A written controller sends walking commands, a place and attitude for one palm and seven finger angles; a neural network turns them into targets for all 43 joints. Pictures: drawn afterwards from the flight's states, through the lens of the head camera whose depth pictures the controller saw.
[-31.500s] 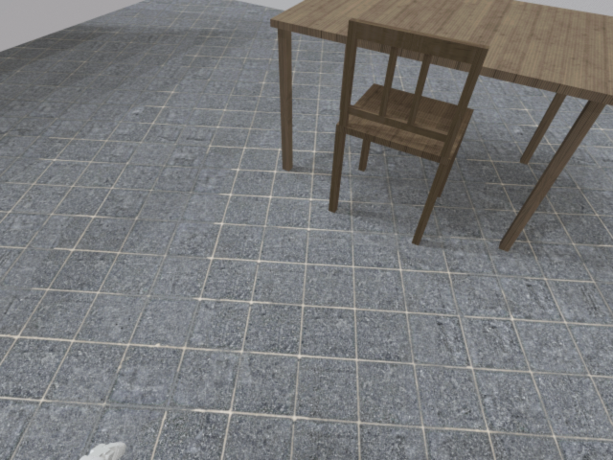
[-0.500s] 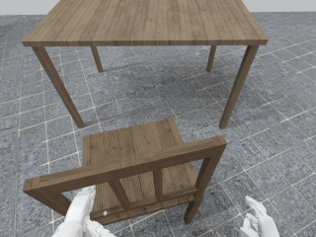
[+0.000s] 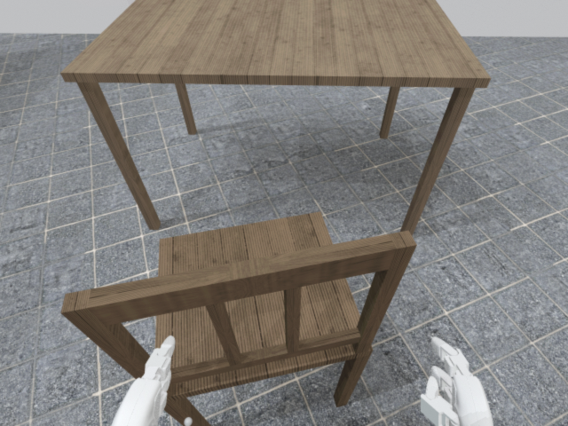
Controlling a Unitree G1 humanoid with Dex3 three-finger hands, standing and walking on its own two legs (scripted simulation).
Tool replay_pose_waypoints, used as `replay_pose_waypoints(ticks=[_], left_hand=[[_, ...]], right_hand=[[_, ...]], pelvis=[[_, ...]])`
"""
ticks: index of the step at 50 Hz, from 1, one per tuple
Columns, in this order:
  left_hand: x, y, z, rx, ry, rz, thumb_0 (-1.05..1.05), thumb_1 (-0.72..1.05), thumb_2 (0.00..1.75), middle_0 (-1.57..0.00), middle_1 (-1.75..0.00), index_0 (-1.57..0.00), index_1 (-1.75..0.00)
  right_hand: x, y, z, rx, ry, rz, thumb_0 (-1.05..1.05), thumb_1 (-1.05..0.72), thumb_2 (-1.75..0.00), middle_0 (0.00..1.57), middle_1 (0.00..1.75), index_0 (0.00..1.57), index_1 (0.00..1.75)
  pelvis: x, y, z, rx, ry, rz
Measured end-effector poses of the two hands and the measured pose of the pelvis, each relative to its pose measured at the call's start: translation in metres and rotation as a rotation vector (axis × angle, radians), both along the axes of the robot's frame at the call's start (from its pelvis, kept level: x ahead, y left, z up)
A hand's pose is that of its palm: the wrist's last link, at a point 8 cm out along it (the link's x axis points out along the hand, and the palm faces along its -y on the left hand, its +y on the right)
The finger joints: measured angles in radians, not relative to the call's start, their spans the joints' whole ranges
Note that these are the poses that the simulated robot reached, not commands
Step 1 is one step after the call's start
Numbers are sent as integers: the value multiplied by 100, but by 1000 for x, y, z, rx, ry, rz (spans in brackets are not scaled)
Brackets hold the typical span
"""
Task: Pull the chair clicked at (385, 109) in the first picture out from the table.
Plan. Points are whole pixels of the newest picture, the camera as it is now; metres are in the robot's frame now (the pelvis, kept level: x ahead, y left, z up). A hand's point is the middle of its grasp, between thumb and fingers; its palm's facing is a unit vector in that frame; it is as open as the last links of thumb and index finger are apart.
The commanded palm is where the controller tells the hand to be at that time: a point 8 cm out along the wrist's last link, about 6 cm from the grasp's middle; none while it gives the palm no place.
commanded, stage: draw the hand back to the body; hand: left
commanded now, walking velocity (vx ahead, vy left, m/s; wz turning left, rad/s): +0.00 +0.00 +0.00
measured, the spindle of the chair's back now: (225, 333) +0.27 +0.11 -0.05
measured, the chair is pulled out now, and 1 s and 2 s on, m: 0.56 0.57 0.56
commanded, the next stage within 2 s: step back with the hand held close in 1.70 s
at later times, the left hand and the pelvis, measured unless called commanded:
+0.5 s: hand (156, 407) +0.15 +0.15 +0.05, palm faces -0.01 -1.00 -0.07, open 17.5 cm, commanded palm +0.11 +0.22 +0.08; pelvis -0.01 +0.00 -0.02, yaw +0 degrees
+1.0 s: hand (119, 403) +0.15 +0.19 +0.06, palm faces +0.02 -0.91 -0.42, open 12.6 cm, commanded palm +0.14 +0.26 +0.17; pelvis +0.02 -0.01 +0.04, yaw -1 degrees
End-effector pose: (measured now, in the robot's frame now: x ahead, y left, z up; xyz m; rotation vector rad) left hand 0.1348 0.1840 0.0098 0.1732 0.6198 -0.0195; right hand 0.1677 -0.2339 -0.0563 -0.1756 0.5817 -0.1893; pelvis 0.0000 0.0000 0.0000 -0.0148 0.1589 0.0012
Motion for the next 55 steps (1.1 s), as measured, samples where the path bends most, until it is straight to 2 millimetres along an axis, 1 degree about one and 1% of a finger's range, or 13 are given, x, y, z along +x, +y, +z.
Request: replay_pose_waypoints(ticks=[7, 8, 12, 17, 22, 27, 32, 35, 39, 44, 50, 55], left_hand=[[-18, 0, -1, -7, 27, 4, -1, -54, 21, 0, 0, -1, 0], [-20, 0, 1, -35, 12, 21, -1, -54, 21, 0, 0, -1, 0], [-15, 5, 16, -106, -150, 92, -1, -54, 21, -1, 0, -1, 0], [-2, 19, 48, -89, -408, 116, -1, -54, 21, 0, 0, -1, 0], [-3, 20, 42, -111, -456, 49, -1, -54, 21, -1, 0, 0, 0], [-4, 28, 46, -86, -415, -15, -1, -55, 20, -1, 0, -2, 0], [-5, 32, 53, -93, -357, -20, -1, -51, 22, -1, -1, -7, -2], [-6, 33, 61, 43, -285, -37, -1, -46, 25, -10, -6, -7, -3], [-6, 34, 71, 149, -204, -21, -1, -35, 30, -20, -12, -11, -6], [-5, 41, 79, 212, -146, 12, -1, -19, 38, -24, -16, -21, -11], [-3, 50, 87, 273, -100, 67, -1, 2, 48, -20, -17, -34, -18], [-2, 56, 93, 315, -65, 114, 0, 20, 56, -17, -18, -42, -24]], right_hand=[[1, -4, -1, -10, -6, -20, 1, -90, -90, 20, 30, 20, 30], [2, -4, -1, -12, -11, -21, 1, -90, -90, 20, 30, 20, 30], [3, -4, -5, -22, -14, -14, 1, -90, -90, 20, 30, 20, 30], [2, 0, -15, 1, 1, -1, 1, -90, -90, 20, 30, 20, 30], [1, 4, -27, 34, 15, 11, 1, -90, -90, 20, 30, 20, 30], [-3, 6, -29, 57, 27, -7, 1, -90, -90, 20, 30, 20, 30], [-6, 3, -19, 65, 7, -43, 2, -90, -90, 20, 30, 20, 30], [-7, 2, -11, 38, 32, -39, 1, -90, -90, 20, 30, 20, 30], [-3, 1, 0, 22, 37, -35, 1, -90, -90, 20, 30, 20, 30], [6, 3, 8, 21, 38, -15, 1, -90, -90, 20, 30, 20, 30], [19, 5, 11, 26, 52, 41, 1, -90, -90, 20, 30, 20, 30], [31, 4, 11, 30, 65, 81, 1, -90, -90, 20, 30, 20, 30]], pelvis=[[2, 1, -3, -4, 9, 0], [2, 1, -3, -4, 12, 0], [1, 0, -8, -9, 22, 0], [-1, 0, -12, -14, 25, 4], [-7, -1, -19, -12, 35, -4], [-9, -2, -17, -14, 18, -6], [-5, -3, -7, -17, -10, -8], [-1, -4, 2, -17, -46, -12], [6, -5, 15, -19, -96, -11], [11, -7, 26, -13, -146, -17], [17, -13, 35, -4, -176, -12], [24, -18, 41, 1, -186, -4]])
